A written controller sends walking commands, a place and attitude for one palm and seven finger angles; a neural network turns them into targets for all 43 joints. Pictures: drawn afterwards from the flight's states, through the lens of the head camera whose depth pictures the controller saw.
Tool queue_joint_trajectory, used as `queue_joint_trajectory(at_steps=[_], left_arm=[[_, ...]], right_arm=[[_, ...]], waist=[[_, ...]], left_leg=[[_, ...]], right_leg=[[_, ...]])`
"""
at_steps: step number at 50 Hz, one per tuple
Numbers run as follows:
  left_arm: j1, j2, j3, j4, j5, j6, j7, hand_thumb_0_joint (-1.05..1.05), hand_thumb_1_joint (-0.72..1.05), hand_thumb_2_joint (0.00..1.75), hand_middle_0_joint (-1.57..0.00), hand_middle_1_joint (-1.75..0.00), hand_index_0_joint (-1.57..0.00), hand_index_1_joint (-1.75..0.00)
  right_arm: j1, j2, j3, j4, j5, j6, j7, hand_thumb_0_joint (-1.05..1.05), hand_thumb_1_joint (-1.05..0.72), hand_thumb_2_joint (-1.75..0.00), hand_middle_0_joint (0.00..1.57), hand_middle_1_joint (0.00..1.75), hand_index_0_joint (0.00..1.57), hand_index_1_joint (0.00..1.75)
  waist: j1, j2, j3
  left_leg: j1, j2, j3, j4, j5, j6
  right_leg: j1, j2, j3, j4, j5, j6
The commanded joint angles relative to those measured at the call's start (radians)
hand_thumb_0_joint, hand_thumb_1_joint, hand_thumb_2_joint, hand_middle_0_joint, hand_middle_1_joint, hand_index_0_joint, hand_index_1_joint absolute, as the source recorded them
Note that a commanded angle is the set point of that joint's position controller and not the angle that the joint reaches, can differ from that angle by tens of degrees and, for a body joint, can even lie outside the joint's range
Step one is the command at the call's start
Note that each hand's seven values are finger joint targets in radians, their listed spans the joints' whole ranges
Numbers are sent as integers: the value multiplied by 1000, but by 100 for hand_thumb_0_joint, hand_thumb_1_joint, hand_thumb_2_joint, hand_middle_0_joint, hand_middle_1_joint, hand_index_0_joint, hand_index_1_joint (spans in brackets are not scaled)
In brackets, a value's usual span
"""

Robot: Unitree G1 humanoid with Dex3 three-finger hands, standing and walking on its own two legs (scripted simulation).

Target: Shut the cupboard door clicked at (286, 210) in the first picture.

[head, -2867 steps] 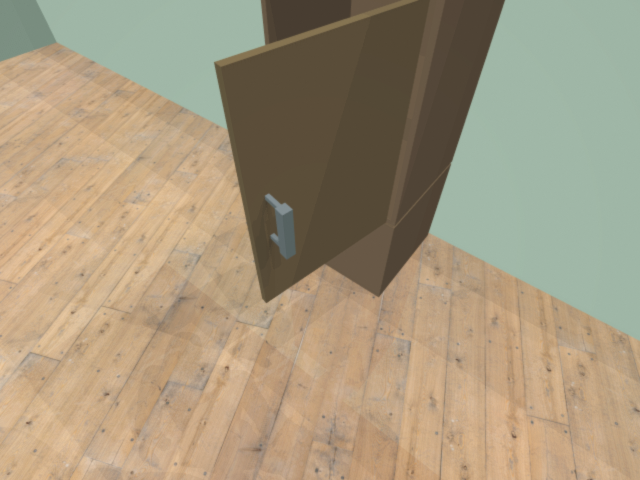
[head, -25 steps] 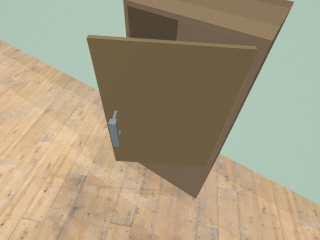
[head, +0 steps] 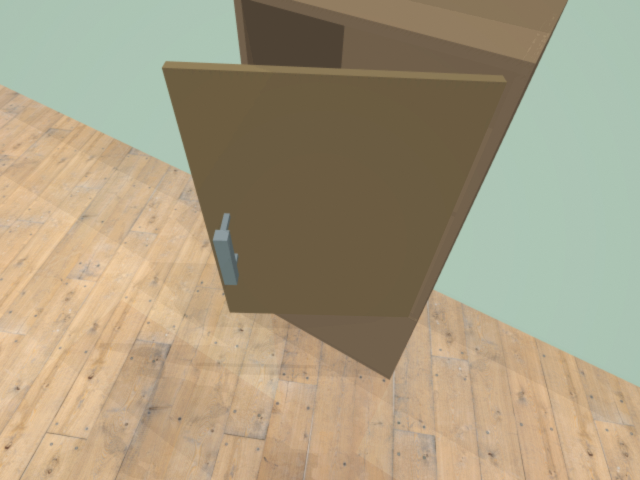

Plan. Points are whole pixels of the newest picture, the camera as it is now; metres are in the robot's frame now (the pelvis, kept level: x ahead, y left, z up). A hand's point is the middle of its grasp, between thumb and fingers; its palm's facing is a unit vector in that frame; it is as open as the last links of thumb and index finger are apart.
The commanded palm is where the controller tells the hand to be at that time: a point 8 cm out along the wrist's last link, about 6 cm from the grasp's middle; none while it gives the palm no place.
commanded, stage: come to a stop and stand still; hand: left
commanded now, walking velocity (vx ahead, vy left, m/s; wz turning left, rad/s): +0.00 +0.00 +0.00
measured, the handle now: (228, 249) +0.49 +0.19 -0.07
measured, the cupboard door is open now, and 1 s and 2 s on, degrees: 30 30 30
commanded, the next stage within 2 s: look again from close up in 0.48 s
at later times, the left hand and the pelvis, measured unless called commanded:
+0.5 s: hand out of the picture -0.10 +0.15 -0.18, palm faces +0.03 -0.99 -0.14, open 7.3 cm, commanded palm none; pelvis -0.04 +0.00 +0.00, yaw +0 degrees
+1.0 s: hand out of the picture -0.03 +0.19 -0.17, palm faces +0.01 -0.97 -0.23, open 7.3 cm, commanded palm none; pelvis -0.04 +0.00 +0.00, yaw +0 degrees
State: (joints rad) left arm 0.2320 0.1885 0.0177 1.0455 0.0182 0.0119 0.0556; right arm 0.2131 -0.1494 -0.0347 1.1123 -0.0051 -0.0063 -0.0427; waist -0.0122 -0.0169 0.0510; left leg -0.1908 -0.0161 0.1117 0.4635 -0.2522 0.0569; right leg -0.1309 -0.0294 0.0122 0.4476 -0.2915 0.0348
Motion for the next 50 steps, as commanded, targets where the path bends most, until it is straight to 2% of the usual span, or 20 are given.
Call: queue_joint_trajectory(at_steps=[1, 2, 7, 11, 18, 21, 28, 29, 30, 31, 32, 33, 34, 36, 38, 40, 42, 43, 45, 50], left_arm=[[82, 63, 2, -9, -1, -8, -11, 0, 90, 90, -20, -30, -20, -30], [83, 63, 0, -6, 0, -8, -12, 0, 90, 90, -20, -30, -20, -30], [100, 68, -5, 10, 1, -14, -15, 0, 90, 90, -20, -30, -20, -30], [129, 60, -5, 19, 3, -17, -15, 0, 90, 90, -20, -30, -20, -30], [190, 35, -9, 39, 3, -27, -12, 0, 90, 90, -20, -30, -20, -30], [211, 24, -11, 49, 2, -29, -12, 0, 90, 90, -20, -30, -20, -30], [245, 4, -14, 68, 4, -30, -9, 0, 90, 90, -20, -30, -20, -30], [236, 40, -27, 76, 23, -48, 18, 0, 90, 90, -20, -30, -20, -30], [199, 79, -13, 29, 10, -48, 10, 0, 90, 90, -20, -30, -20, -30], [179, 77, -9, 11, 8, -46, 5, 0, 90, 90, -20, -30, -20, -30], [189, 56, -11, 4, 6, -45, 1, 0, 90, 90, -20, -30, -20, -30], [201, 42, -11, 1, 9, -46, -2, 0, 90, 90, -20, -30, -20, -30], [222, 33, -12, 9, 8, -46, -6, 0, 90, 90, -20, -30, -20, -30], [227, 15, -16, 13, 10, -40, -10, 0, 90, 90, -20, -30, -20, -30], [218, 16, -18, 7, 13, -42, -11, 0, 90, 90, -20, -30, -20, -30], [198, 29, -18, -1, 9, -46, -11, 0, 90, 90, -20, -30, -20, -30], [182, 40, -16, -11, 8, -45, -12, 0, 90, 90, -20, -30, -20, -30], [174, 49, -14, -14, 9, -47, -12, 0, 90, 90, -20, -30, -20, -30], [163, 65, -11, -22, 6, -47, -13, 0, 90, 90, -20, -30, -20, -30], [130, 102, -7, -33, 4, -51, -16, 0, 90, 90, -20, -30, -20, -30]], right_arm=[[46, -108, -6, -21, -3, -6, 13, 0, -90, -90, 20, 30, 20, 30], [46, -110, -4, -18, -4, -6, 15, 0, -90, -90, 20, 30, 20, 30], [62, -114, -2, -4, -5, -1, 22, 0, -90, -90, 20, 30, 20, 30], [83, -107, -4, 1, -6, 4, 25, 0, -90, -90, 20, 30, 20, 30], [122, -88, -5, 10, -3, 2, 22, 0, -90, -90, 20, 30, 20, 30], [135, -81, -3, 15, -2, -1, 20, 0, -90, -90, 20, 30, 20, 30], [150, -71, -4, 18, 0, -4, 16, 0, -90, -90, 20, 30, 20, 30], [45, -111, 14, -67, -5, -17, 29, 0, -90, -90, 20, 30, 20, 30], [92, -65, 12, -94, -8, -7, 36, 0, -90, -90, 20, 30, 20, 30], [143, -87, 9, -96, -13, -6, 36, 0, -90, -90, 20, 30, 20, 30], [145, -90, 6, -101, -13, -7, 35, 0, -90, -90, 20, 30, 20, 30], [137, -86, 9, -110, -17, -13, 34, 0, -90, -90, 20, 30, 20, 30], [121, -92, 9, -120, -15, -15, 33, 0, -90, -90, 20, 30, 20, 30], [101, -112, 4, -133, -11, -14, 32, 0, -90, -90, 20, 30, 20, 30], [92, -111, 3, -134, -11, -16, 32, 0, -90, -90, 20, 30, 20, 30], [98, -117, 5, -128, -10, -18, 34, 0, -90, -90, 20, 30, 20, 30], [100, -129, 4, -123, -11, -18, 35, 0, -90, -90, 20, 30, 20, 30], [99, -129, 5, -121, -11, -22, 34, 0, -90, -90, 20, 30, 20, 30], [91, -144, 5, -117, -11, -26, 34, 0, -90, -90, 20, 30, 20, 30], [67, -161, 5, -114, -10, -35, 34, 0, -90, -90, 20, 30, 20, 30]], waist=[[13, 2, 13], [14, 1, 35], [11, 6, 64], [8, 10, 73], [5, 2, 51], [5, 18, 43], [8, 13, 60], [35, 49, 102], [-10, 45, 22], [-29, 62, -4], [-25, 125, -8], [-8, 188, -6], [5, 175, -13], [20, 74, 21], [22, 19, 59], [14, -16, 64], [9, -22, 68], [7, 2, 63], [9, 5, 47], [10, -16, 10]], left_leg=[[12, 140, -152, -151, 133, -27], [-2, 137, -159, -172, 77, -28], [-22, 127, -167, -220, -90, -35], [-41, 122, -168, -226, -150, -37], [-16, 120, -160, -196, -108, -33], [-18, 121, -158, -193, -101, -34], [-27, 129, -162, -193, -98, -31], [-117, 122, -100, -5, -9, -65], [-58, 79, -113, -7, -119, -61], [-76, 88, -134, -9, -156, -43], [-91, 107, -166, -55, -190, -28], [-125, 118, -195, -97, -208, -16], [-138, 133, -222, -137, -242, -7], [-189, 148, -249, -183, -309, 5], [-191, 137, -234, -179, -256, 7], [-154, 128, -215, -167, -215, 0], [-126, 125, -205, -167, -197, -3], [-117, 126, -201, -171, -170, -1], [-104, 127, -197, -171, -154, -3], [-53, 123, -164, -140, -43, -5]], right_leg=[[-47, -70, 51, -94, 155, -38], [-57, -67, 56, -106, 120, -38], [-91, -66, 62, -140, 34, -40], [-120, -63, 69, -155, -27, -41], [-146, -65, 79, -163, -23, -47], [-145, -66, 79, -156, -12, -48], [-154, -62, 70, -142, 16, -48], [-166, -89, 55, -112, 86, -60], [-222, -93, 100, -118, -199, -79], [-241, -70, 80, -71, -243, -83], [-245, -46, 58, -27, -211, -88], [-204, -31, 23, 11, -137, -86], [-180, -16, 11, 37, -96, -84], [-153, -9, -3, 47, -81, -75], [-164, -21, 14, 24, -54, -77], [-192, -33, 48, -5, -70, -78], [-211, -40, 58, -22, -83, -75], [-202, -39, 57, -22, -51, -77], [-186, -43, 63, -23, -28, -77], [-155, -59, 81, -39, 50, -76]])
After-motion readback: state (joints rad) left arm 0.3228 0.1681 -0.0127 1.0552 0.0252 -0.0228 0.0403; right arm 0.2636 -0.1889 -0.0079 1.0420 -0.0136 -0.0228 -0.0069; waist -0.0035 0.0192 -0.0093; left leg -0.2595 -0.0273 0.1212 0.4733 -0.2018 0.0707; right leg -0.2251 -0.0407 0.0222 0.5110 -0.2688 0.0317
